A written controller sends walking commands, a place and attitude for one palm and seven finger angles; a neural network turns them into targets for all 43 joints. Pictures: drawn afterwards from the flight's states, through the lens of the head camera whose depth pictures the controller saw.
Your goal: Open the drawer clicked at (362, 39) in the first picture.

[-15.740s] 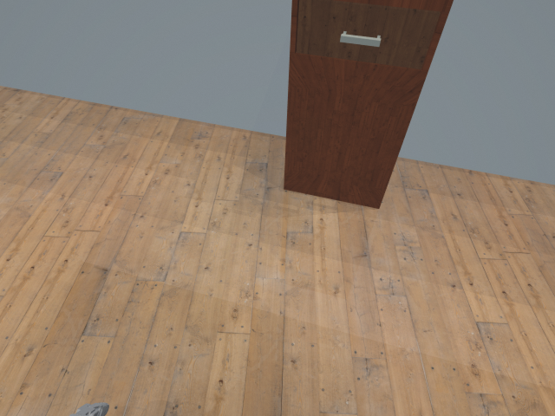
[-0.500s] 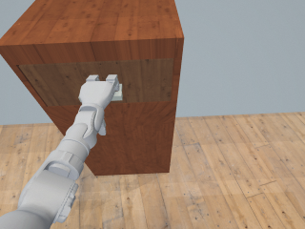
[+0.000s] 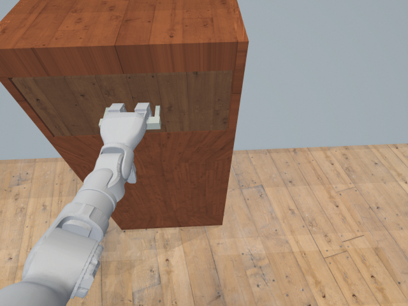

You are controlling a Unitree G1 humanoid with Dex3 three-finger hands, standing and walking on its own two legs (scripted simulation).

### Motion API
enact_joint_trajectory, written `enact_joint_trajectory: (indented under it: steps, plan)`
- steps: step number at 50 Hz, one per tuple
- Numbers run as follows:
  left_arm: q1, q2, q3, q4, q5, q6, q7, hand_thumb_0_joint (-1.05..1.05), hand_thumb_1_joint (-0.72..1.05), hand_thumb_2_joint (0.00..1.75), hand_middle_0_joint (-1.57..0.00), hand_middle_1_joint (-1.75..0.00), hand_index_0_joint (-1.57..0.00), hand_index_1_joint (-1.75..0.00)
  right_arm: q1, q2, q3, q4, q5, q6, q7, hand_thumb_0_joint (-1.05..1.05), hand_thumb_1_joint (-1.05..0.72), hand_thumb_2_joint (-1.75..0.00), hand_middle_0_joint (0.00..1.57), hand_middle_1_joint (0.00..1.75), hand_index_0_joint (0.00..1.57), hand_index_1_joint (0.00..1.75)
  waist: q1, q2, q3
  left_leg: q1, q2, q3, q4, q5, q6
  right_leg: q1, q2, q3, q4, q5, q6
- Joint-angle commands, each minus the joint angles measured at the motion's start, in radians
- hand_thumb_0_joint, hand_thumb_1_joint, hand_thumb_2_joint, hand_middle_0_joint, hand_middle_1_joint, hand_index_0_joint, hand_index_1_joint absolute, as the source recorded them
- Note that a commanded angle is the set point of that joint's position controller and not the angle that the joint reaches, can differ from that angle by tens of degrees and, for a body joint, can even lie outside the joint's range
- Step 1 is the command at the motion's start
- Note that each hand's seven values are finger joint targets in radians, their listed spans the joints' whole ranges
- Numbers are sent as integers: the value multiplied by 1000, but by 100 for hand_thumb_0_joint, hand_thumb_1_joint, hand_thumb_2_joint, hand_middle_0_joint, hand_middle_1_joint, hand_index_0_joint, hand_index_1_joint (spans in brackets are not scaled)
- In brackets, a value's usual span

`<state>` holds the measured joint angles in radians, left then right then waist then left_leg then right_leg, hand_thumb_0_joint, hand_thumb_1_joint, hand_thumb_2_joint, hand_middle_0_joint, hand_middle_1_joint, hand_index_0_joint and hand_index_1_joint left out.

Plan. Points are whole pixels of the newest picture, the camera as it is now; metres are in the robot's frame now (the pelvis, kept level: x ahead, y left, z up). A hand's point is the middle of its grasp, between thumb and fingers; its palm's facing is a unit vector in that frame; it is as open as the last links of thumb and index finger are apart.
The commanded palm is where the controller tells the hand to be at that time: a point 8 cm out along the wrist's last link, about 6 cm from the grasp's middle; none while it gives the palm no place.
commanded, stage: lower the fingers behind the handle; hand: left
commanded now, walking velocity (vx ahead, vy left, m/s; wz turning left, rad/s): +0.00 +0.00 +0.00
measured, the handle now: (131, 117) +0.51 +0.16 +0.06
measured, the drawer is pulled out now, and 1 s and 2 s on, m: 0.00 0.00 0.07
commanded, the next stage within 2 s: close the thumb around the handle in 0.42 s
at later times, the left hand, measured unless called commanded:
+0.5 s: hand (133, 143) +0.45 +0.15 +0.04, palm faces +0.00 -0.02 -1.00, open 13.9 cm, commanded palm +0.43 +0.15 +0.10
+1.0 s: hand (131, 142) +0.45 +0.16 +0.04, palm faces -0.02 -0.02 -1.00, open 7.9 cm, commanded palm +0.43 +0.16 +0.10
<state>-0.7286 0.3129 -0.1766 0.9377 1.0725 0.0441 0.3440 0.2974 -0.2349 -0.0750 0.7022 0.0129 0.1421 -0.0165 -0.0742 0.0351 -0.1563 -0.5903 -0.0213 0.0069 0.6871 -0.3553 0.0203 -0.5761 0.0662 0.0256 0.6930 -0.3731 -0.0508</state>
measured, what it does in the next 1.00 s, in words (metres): stands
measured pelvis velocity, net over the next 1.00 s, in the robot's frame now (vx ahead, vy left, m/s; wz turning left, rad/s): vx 0.00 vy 0.00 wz -0.01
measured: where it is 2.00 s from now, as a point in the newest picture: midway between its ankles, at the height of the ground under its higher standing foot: outside the picture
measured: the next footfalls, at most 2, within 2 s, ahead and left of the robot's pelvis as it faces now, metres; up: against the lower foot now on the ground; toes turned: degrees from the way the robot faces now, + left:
none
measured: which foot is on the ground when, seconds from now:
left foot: down 0.00-1.00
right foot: down 0.00-1.00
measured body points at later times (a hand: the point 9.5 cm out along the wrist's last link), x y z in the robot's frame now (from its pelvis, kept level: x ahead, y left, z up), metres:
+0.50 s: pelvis +0.00 +0.01 +0.00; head +0.05 +0.00 +0.45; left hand +0.45 +0.15 +0.09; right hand +0.05 -0.26 -0.14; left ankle -0.02 +0.11 -0.72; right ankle -0.03 -0.09 -0.72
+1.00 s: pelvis +0.00 +0.00 +0.00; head +0.05 -0.01 +0.45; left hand +0.45 +0.15 +0.10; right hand +0.05 -0.26 -0.13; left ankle -0.02 +0.11 -0.72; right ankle -0.03 -0.09 -0.72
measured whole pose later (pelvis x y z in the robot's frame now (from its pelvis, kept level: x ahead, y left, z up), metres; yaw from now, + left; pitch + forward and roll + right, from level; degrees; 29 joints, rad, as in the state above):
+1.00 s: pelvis +0.00 +0.00 +0.00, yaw +0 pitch +14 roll +0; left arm -0.77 0.30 -0.18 0.98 1.06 0.09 0.33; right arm 0.30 -0.23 -0.06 0.69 0.02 0.15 -0.03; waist -0.08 0.04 -0.16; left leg -0.59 -0.02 0.01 0.68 -0.35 0.03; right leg -0.57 0.07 0.03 0.69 -0.36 -0.04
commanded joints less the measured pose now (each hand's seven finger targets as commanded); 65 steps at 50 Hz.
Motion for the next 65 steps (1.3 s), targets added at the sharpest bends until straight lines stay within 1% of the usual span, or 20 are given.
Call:
enact_joint_trajectory:
  steps: [1, 7, 9, 11, 13, 15, 22, 26, 33, 36, 38, 43, 48, 51, 53, 57, 59, 61, 63, 65]
  plan:
    - [-461, 164, 63, -136, -4, 55, 56, 0, -50, 30, -30, -120, -30, -120, 44, -132, -37, -78, -2, -14, 4, 0, -90, -90, 20, 30, 20, 30, -16, -23, -364, 209, -13, 27, -7, 434, 23, 163, -16, -1, -55, 491, 12]
    - [-503, 129, 22, -137, -12, 73, 21, 0, -50, 30, -30, -120, -30, -120, 42, -134, -33, -87, 1, -1, -6, 0, -90, -90, 20, 30, 20, 30, -32, -37, -353, 222, -9, 24, -17, 418, 28, 160, -17, -2, -67, 469, 14]
    - [-475, 179, 66, -134, -11, 58, 10, 0, -50, 30, -30, -120, -30, -120, 46, -137, -32, -92, -1, -1, -10, 0, -90, -90, 20, 30, 20, 30, -17, -44, -379, 223, -10, 23, -16, 437, 29, 187, -18, 2, -60, 490, 13]
    - [-449, 154, 50, -142, -12, 44, 4, 0, -50, 30, -30, -120, -30, -120, 41, -132, -31, -99, -1, -2, -11, 0, -90, -90, 20, 30, 20, 30, -15, -57, -358, 217, -8, 25, -19, 428, 29, 182, -18, 0, -65, 483, 15]
    - [-445, 166, 61, -146, -4, 28, 9, 0, -50, 30, -30, -120, -30, -120, 39, -132, -30, -102, -1, -3, -12, 0, -90, -90, 20, 30, 20, 30, -7, -48, -355, 211, -8, 22, -20, 430, 26, 180, -19, 0, -62, 470, 10]
    - [-442, 119, 29, -151, -2, 24, 20, 0, -50, 30, -30, -120, -30, -120, 42, -129, -33, -101, 0, -8, -8, 0, -90, -90, 20, 30, 20, 30, -17, -44, -329, 221, -4, 20, -18, 422, 26, 140, -14, -6, -64, 442, 9]
    - [-519, 106, 13, -136, 0, 61, 51, 0, -50, 30, -30, -120, -30, -120, 43, -130, -35, -84, -1, -9, 0, 0, -90, -90, 20, 30, 20, 30, -34, -28, -334, 231, -1, 17, -17, 392, 23, 108, -11, -12, -65, 394, 8]
    - [-522, 145, 38, -132, -2, 71, 45, 0, -50, 30, -30, -120, -30, -120, 40, -132, -30, -87, -2, -5, -7, 0, -90, -90, 20, 30, 20, 30, -24, -31, -366, 221, -6, 20, -21, 394, 24, 150, -15, -5, -62, 422, 10]
    - [-467, 108, 23, -143, -6, 52, 29, 0, -11, 47, -33, -124, -33, -124, 36, -128, -34, -95, -2, -8, -5, 0, -90, -90, 20, 30, 20, 30, -16, -47, -356, 227, -4, 21, -18, 431, 24, 162, -15, -6, -65, 454, 9]
    - [-492, 139, 35, -120, -5, 59, 35, 0, 6, 54, -34, -126, -34, -126, 36, -134, -28, -88, 1, -11, -10, 0, -90, -90, 20, 30, 20, 30, -29, -74, -307, 195, -7, 21, -32, 351, 28, 146, -16, -3, -81, 397, 13]
    - [-498, 183, 66, -131, -2, 60, 39, 0, 17, 59, -35, -127, -35, -127, 29, -137, -26, -91, 0, -11, -15, 0, -90, -90, 20, 30, 20, 30, -15, -48, -336, 195, -9, 24, -35, 359, 26, 172, -19, 5, -78, 409, 11]
    - [-510, 165, 49, -114, -4, 64, 28, 0, 45, 71, -37, -130, -37, -130, 39, -134, -26, -87, 0, -14, -16, 0, -90, -90, 20, 30, 20, 30, -29, -51, -338, 199, -10, 27, -28, 365, 28, 170, -20, 5, -81, 426, 13]
    - [-465, 154, 48, -135, -9, 39, 12, 0, 73, 83, -39, -133, -39, -133, 43, -132, -29, -95, -1, -18, -14, 0, -90, -90, 20, 30, 20, 30, -16, -42, -362, 213, -10, 26, -22, 403, 27, 185, -19, 3, -72, 458, 11]
    - [-474, 130, 25, -136, -9, 38, 13, 0, 90, 90, -40, -135, -40, -135, 46, -134, -30, -92, 1, -18, -11, 0, -90, -90, 20, 30, 20, 30, -29, -60, -325, 202, -9, 24, -22, 384, 28, 155, -18, 2, -77, 444, 15]
    - [-473, 160, 55, -141, -12, 34, 16, 0, 90, 90, -40, -135, -40, -135, 44, -136, -32, -92, 0, -19, -11, 0, -90, -90, 20, 30, 20, 30, -20, -52, -345, 210, -9, 25, -19, 395, 28, 168, -18, 4, -75, 448, 12]
    - [-468, 136, 29, -124, -10, 45, 17, 0, 90, 90, -40, -135, -40, -135, 47, -133, -29, -91, 2, -17, -9, 0, -90, -90, 20, 30, 20, 30, -25, -55, -326, 199, -11, 25, -21, 382, 29, 159, -17, 1, -75, 442, 13]
    - [-481, 135, 29, -156, -8, 40, 17, 0, 90, 90, -40, -135, -40, -135, 47, -133, -34, -92, 0, -15, -7, 0, -90, -90, 20, 30, 20, 30, -21, -21, -363, 231, -9, 24, -14, 426, 27, 160, -17, 2, -65, 468, 11]
    - [-468, 99, 8, -160, -16, 42, 15, 0, 90, 90, -40, -135, -40, -135, 44, -129, -34, -94, -1, -13, -3, 0, -90, -90, 20, 30, 20, 30, -22, -25, -363, 242, -7, 24, -13, 438, 26, 157, -15, -4, -66, 473, 11]
    - [-475, 143, 41, -142, -15, 43, 15, 0, 90, 90, -40, -135, -40, -135, 46, -136, -33, -85, -2, -10, -5, 0, -90, -90, 20, 30, 20, 30, -22, -41, -349, 224, -7, 21, -15, 428, 26, 165, -16, -1, -67, 471, 10]
    - [-467, 128, 26, -149, -15, 43, 13, 0, 90, 90, -40, -135, -40, -135, 42, -133, -31, -92, 0, -9, -6, 0, -90, -90, 20, 30, 20, 30, -22, -49, -342, 215, -9, 23, -18, 419, 27, 169, -17, -2, -68, 478, 13]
